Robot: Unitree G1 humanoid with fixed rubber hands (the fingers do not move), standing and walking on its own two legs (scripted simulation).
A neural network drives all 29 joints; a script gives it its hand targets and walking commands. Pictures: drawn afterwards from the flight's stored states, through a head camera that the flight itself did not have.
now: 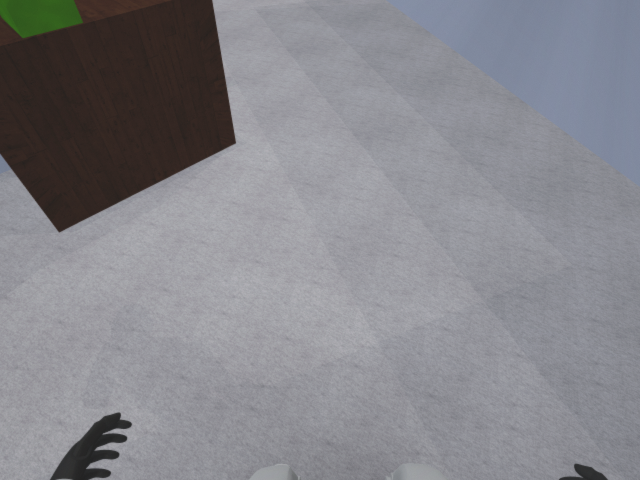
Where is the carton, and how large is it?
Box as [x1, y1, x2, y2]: [0, 0, 82, 37]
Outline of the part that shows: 0,0 1,16 22,37 82,22 73,0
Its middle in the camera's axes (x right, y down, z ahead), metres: -0.90 -0.79 +1.15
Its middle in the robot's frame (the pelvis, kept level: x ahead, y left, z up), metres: +1.42 +0.91 +0.06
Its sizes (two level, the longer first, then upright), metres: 0.195 0.180 0.240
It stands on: a pedestal, 0.69 m high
